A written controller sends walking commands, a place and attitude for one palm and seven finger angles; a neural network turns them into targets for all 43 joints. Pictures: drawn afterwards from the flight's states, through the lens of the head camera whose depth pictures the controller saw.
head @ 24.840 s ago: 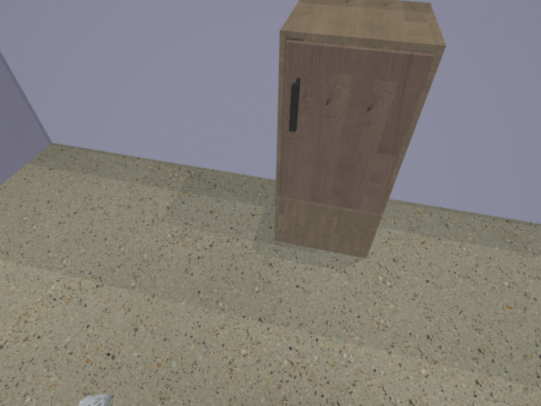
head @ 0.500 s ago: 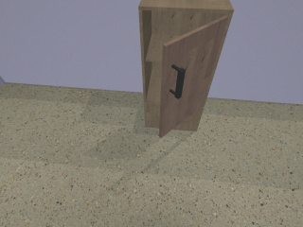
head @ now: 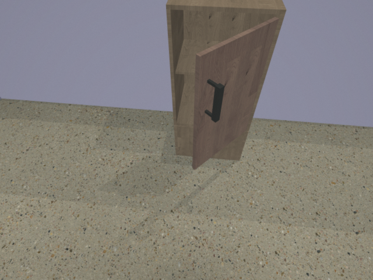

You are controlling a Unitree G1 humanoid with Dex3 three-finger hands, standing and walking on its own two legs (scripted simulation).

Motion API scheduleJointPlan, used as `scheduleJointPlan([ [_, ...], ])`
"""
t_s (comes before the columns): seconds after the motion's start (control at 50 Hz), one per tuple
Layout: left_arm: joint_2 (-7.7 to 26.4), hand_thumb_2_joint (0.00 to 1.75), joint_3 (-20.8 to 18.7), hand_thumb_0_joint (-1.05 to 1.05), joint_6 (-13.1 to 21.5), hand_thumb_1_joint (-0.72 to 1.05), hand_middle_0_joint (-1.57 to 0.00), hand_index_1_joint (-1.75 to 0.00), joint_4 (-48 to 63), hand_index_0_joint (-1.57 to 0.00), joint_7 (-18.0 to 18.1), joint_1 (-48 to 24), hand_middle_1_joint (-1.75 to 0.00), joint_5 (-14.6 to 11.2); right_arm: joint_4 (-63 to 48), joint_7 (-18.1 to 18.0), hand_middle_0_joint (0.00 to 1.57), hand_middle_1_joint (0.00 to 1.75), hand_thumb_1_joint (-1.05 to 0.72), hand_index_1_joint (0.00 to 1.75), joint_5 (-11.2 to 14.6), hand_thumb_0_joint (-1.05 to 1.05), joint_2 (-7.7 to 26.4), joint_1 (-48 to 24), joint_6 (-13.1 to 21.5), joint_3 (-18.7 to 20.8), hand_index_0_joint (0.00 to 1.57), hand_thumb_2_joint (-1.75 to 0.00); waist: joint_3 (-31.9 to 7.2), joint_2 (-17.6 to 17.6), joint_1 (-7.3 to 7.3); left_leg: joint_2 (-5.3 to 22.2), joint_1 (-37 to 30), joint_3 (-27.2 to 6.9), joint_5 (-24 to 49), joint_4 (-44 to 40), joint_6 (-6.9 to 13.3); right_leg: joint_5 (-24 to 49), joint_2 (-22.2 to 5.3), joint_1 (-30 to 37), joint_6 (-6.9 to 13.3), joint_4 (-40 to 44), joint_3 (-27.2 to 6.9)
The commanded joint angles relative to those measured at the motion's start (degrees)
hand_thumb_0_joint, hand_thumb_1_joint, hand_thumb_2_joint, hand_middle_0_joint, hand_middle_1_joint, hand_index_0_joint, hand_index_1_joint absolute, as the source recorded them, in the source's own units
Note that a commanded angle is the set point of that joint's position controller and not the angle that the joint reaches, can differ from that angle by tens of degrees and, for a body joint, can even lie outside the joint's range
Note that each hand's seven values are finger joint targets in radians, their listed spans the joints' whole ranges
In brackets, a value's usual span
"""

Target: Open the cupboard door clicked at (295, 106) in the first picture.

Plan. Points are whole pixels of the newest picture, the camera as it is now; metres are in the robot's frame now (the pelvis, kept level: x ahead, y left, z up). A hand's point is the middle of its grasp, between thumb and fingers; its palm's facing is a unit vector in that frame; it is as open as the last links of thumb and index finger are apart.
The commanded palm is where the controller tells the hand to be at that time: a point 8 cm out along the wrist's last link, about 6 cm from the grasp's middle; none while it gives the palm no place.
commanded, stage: walk to a spot facing it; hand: left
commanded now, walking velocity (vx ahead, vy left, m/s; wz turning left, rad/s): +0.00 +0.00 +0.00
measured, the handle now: (213, 101) +0.66 -0.05 -0.03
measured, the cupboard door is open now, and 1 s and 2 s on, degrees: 48 48 48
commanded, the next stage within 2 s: none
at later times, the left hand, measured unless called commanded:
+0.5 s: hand out of the picture +0.09 +0.19 -0.18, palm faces -0.12 -0.96 -0.26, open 7.4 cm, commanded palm none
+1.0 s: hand out of the picture +0.14 +0.17 -0.18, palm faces -0.33 -0.92 -0.23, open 7.4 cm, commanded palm none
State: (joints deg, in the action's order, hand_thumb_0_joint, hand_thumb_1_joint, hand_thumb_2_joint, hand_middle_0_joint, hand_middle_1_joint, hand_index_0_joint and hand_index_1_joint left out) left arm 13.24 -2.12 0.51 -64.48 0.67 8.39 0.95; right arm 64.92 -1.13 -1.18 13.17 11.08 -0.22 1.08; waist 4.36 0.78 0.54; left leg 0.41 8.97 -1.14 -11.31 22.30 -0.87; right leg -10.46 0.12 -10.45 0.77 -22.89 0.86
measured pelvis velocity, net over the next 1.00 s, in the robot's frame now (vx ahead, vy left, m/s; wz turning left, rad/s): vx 0.02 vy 0.00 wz -0.44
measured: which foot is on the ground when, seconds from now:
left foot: down 0.00-0.54, up 0.56-0.98, down 1.00-1.00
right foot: down 0.00-1.00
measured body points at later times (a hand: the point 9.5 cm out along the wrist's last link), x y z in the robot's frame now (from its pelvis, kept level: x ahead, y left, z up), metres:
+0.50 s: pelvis +0.00 -0.01 -0.02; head +0.05 -0.04 +0.43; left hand +0.10 +0.24 -0.16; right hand +0.01 -0.26 -0.18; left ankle +0.01 +0.13 -0.74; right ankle +0.00 -0.10 -0.73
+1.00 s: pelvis +0.02 +0.00 -0.01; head +0.07 -0.01 +0.43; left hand +0.16 +0.22 -0.16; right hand +0.05 -0.29 -0.13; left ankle +0.07 +0.12 -0.75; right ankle +0.00 -0.11 -0.74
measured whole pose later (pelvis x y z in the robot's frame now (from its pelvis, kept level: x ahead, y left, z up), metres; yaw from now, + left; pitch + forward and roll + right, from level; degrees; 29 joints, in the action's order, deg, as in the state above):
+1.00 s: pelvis +0.02 +0.00 -0.01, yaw -25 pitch +2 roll -1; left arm 12.7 -5.3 -3.0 -53.1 0.4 14.5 1.3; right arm 49.6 -2.0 0.1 11.9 3.9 -1.0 2.8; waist 3.5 -1.1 -2.0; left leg 1.2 16.4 -3.2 -17.4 30.1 -1.0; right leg -14.3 9.0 -19.1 1.8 -31.2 -12.2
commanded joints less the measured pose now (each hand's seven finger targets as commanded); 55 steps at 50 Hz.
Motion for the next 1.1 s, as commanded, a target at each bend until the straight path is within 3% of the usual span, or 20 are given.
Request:
scheduleJointPlan([
  [0.0, 10.19, 0.90, -1.36, 0.00, 1.01, 0.90, -0.20, -0.30, 2.41, -0.20, 0.50, -0.42, -0.30, -0.28, -2.16, -0.21, 0.20, 0.30, -0.90, 0.30, -0.22, 0.00, 8.52, 0.43, 1.08, 1.14, 0.20, -0.90, -2.57, -0.85, -0.30, 4.62, 0.75, -3.40, 4.10, -4.49, 1.87, 0.45, -6.27, 1.04, 1.75, 5.60, -5.47],
  [0.1, 10.68, 0.90, -1.38, 0.00, 0.97, 0.90, -0.20, -0.30, 2.62, -0.20, 0.42, -1.43, -0.30, -0.30, -2.32, -0.23, 0.20, 0.30, -0.90, 0.30, -0.26, 0.00, 9.31, -0.56, 1.13, 1.14, 0.20, -0.90, -3.45, -0.26, -0.23, 5.10, -0.49, -2.91, 5.04, -4.44, 1.70, 2.79, -6.24, 1.25, 1.79, 5.44, -6.09],
  [0.16, 7.42, 0.90, -1.09, 0.00, -0.54, 0.90, -0.20, -0.30, 2.82, -0.20, 0.59, 0.06, -0.30, -0.28, -2.19, -0.57, 0.20, 0.30, -0.90, 0.30, -0.26, 0.00, 5.04, 2.11, 0.07, 0.56, 0.20, -0.90, -3.13, -0.87, 0.15, 5.33, -0.24, -0.24, 4.64, -1.24, 0.91, 6.98, -6.35, -0.50, 1.38, 2.81, -7.20],
  [0.28, 8.82, 0.90, -2.79, 0.00, -2.07, 0.90, -0.20, -0.30, 7.24, -0.20, -0.12, -0.16, -0.30, 0.16, -6.69, -1.24, 0.20, 0.30, -0.90, 0.30, -0.26, 0.00, 7.68, 2.56, -0.72, 2.67, 0.20, -0.90, -3.47, -1.87, 0.54, 7.34, -0.52, 1.35, 1.67, 1.72, 1.87, 9.36, -4.55, -6.04, 1.71, -2.74, -9.43],
  [0.36, 6.91, 0.90, -3.16, 0.00, -2.66, 0.90, -0.20, -0.30, 10.12, -0.20, -0.81, 0.35, -0.30, 0.18, -9.40, -1.63, 0.20, 0.30, -0.90, 0.30, -0.55, 0.00, 10.08, 1.57, -0.65, 3.86, 0.20, -0.90, -3.24, 6.31, 0.12, 14.84, -0.65, -4.22, 2.20, -2.57, 5.91, 2.31, 0.41, -11.30, 0.47, -15.71, -5.41],
  [0.42, 5.31, 0.90, -3.56, 0.00, -3.39, 0.90, -0.20, -0.30, 12.04, -0.20, -1.32, 0.28, -0.30, 0.17, -11.00, -1.66, 0.20, 0.30, -0.90, 0.30, -1.10, 0.00, 10.08, 0.43, -0.26, 4.01, 0.20, -0.90, -2.05, 12.03, -0.31, 21.67, 1.15, -5.84, 12.37, -4.49, 11.12, -18.82, -0.66, -13.42, -0.43, -29.35, -2.21],
  [0.48, 5.09, 0.90, -4.06, 0.00, -2.49, 0.90, -0.20, -0.30, 11.17, -0.20, -1.65, 7.67, -0.30, 0.17, -12.90, -1.73, 0.20, 0.30, -0.90, 0.30, -0.81, 0.00, 9.66, -3.62, -0.38, 4.17, 0.20, -0.90, -4.66, 5.08, -4.70, 16.11, 3.63, 2.92, 16.27, 9.71, 5.50, -6.19, -1.63, -2.11, 0.29, -11.07, -2.30],
  [0.5, 9.67, 0.90, -5.14, 0.00, -1.77, 0.90, -0.20, -0.30, 10.64, -0.20, -1.14, 11.00, -0.30, 0.89, -13.95, -1.59, 0.20, 0.30, -0.90, 0.30, 0.09, 0.00, 7.30, -3.92, -0.84, 4.14, 0.20, -0.90, -5.41, -10.45, -5.87, 7.18, 11.24, 8.20, 0.52, 22.65, 0.64, 9.29, -8.19, 3.29, 2.30, 1.92, -14.93],
  [0.52, 14.52, 0.90, -6.06, 0.00, -1.53, 0.90, -0.20, -0.30, 10.28, -0.20, -0.05, 12.22, -0.30, 0.91, -16.16, -1.16, 0.20, 0.30, -0.90, 0.30, 0.60, 0.00, 4.26, -5.11, -1.06, 3.72, 0.20, -0.90, -4.32, -22.95, -6.21, -0.62, 21.79, 7.16, -24.89, 35.96, -1.57, 24.71, -19.55, 5.47, 6.93, 6.71, -32.79],
  [0.54, 14.41, 0.90, -6.16, 0.00, -1.74, 0.90, -0.20, -0.30, 10.30, -0.20, 0.57, 12.41, -0.30, 0.11, -15.87, -1.14, 0.20, 0.30, -0.90, 0.30, 0.48, 0.00, 5.80, -3.71, -1.83, 3.83, 0.20, -0.90, -5.37, -18.87, -5.73, 1.14, 22.22, 0.72, -24.19, 42.41, -1.00, 23.83, -19.79, 5.80, 8.92, 5.86, -30.78],
  [0.56, 13.08, 0.90, -5.79, 0.00, -2.06, 0.90, -0.20, -0.30, 11.57, -0.20, 0.55, 9.32, -0.30, 0.13, -15.06, -0.81, 0.20, 0.30, -0.90, 0.30, 0.65, 0.00, 5.53, -2.99, -2.07, 4.01, 0.20, -0.90, -4.37, -13.52, -3.94, 2.55, 22.85, -0.36, -21.30, 45.11, -0.87, 7.14, -18.29, 1.85, 11.64, 6.73, -29.40],
  [0.58, 10.81, 0.90, -5.69, 0.00, -2.14, 0.90, -0.20, -0.30, 12.85, -0.20, 0.69, 5.76, -0.30, 0.29, -14.83, -0.70, 0.20, 0.30, -0.90, 0.30, 0.38, 0.00, 5.33, -4.76, -2.01, 4.13, 0.20, -0.90, -2.79, -11.77, -2.81, 2.97, 23.89, -1.09, -17.20, 45.80, -1.09, 3.53, -14.64, 0.30, 11.08, 6.20, -29.30],
  [0.66, 9.22, 0.90, -5.24, 0.00, -1.05, 0.90, -0.20, -0.30, 13.19, -0.20, 1.14, 7.44, -0.30, 0.24, -15.16, -0.55, 0.20, 0.30, -0.90, 0.30, 0.49, 0.00, 3.35, -5.46, -1.57, 3.47, 0.20, -0.90, -8.40, -4.71, -2.54, 2.29, 22.04, -0.39, -13.39, 39.05, -2.34, 20.31, -11.57, 6.67, 10.58, 1.66, -24.36],
  [0.84, 10.26, 0.90, -5.71, 0.00, -1.67, 0.90, -0.20, -0.30, 13.68, -0.20, 0.75, 8.53, -0.30, 0.85, -17.96, -0.93, 0.20, 0.30, -0.90, 0.30, 1.15, 0.00, 3.44, -8.06, -1.07, 3.57, 0.20, -0.90, -6.36, -9.33, -2.96, -0.15, 17.13, -1.16, -14.55, 25.48, -1.82, 18.43, -9.87, 3.40, 10.69, 1.98, -29.74],
  [0.92, 10.14, 0.90, -5.55, 0.00, -2.12, 0.90, -0.20, -0.30, 15.39, -0.20, 0.45, 4.00, -0.30, 0.27, -16.53, -1.41, 0.20, 0.30, -0.90, 0.30, 1.45, 0.00, 4.32, -1.68, -0.24, 3.63, 0.20, -0.90, -7.82, -7.40, 0.77, -0.73, 1.40, -1.49, -5.38, 6.79, -0.94, 12.62, -6.22, -6.69, 6.33, -1.36, -28.79],
  [0.94, 8.25, 0.90, -5.07, 0.00, -2.16, 0.90, -0.20, -0.30, 15.97, -0.20, 0.37, 3.58, -0.30, -0.02, -15.90, -1.77, 0.20, 0.30, -0.90, 0.30, 1.22, 0.00, 6.73, 0.51, 0.28, 3.98, 0.20, -0.90, -8.56, -1.36, 1.61, 4.28, -7.46, -5.65, -4.12, -0.53, 0.28, 3.95, -1.83, -14.96, 3.49, -5.19, -24.65],
  [0.96, 5.15, 0.90, -4.37, 0.00, -2.22, 0.90, -0.20, -0.30, 17.12, -0.20, -0.36, 4.92, -0.30, -0.80, -16.57, -2.09, 0.20, 0.30, -0.90, 0.30, 0.18, 0.00, 12.14, 1.37, 0.79, 4.97, 0.20, -0.90, -8.43, 14.57, 1.68, 18.71, -13.25, -20.69, -6.72, -7.40, 5.01, -13.92, 5.91, -25.66, 0.27, -15.71, -14.67],
  [0.98, 6.53, 0.90, -4.35, 0.00, -2.01, 0.90, -0.20, -0.30, 18.05, -0.20, -0.86, 1.97, -0.30, -0.28, -17.15, -2.24, 0.20, 0.30, -0.90, 0.30, -0.33, 0.00, 14.25, 2.51, 0.43, 5.13, 0.20, -0.90, -6.00, 16.66, 2.41, 27.53, -7.29, -26.66, -1.14, -9.64, 10.46, -24.64, 4.84, -26.30, -2.34, -29.16, -6.36],
  [1.02, 7.22, 0.90, -4.96, 0.00, -1.90, 0.90, -0.20, -0.30, 18.50, -0.20, -1.97, 2.75, -0.30, 0.58, -19.18, -2.12, 0.20, 0.30, -0.90, 0.30, -1.16, 0.00, 11.48, -1.50, 0.66, 3.98, 0.20, -0.90, -4.11, 6.29, -0.47, 24.53, 1.36, -18.53, 7.06, -7.41, 12.81, -19.70, 1.52, -23.03, -3.43, -41.02, -4.58],
  [1.08, 5.72, 0.90, -4.58, 0.00, -2.74, 0.90, -0.20, -0.30, 17.66, -0.20, -2.63, 2.30, -0.30, 0.26, -19.21, -2.08, 0.20, 0.30, -0.90, 0.30, -1.24, 0.00, 8.89, -2.41, 0.73, 3.08, 0.20, -0.90, -3.46, 11.01, -1.52, 16.99, 0.20, -4.47, 23.88, -1.60, 9.00, -16.56, -0.30, -22.93, -3.90, -41.29, -2.32],
])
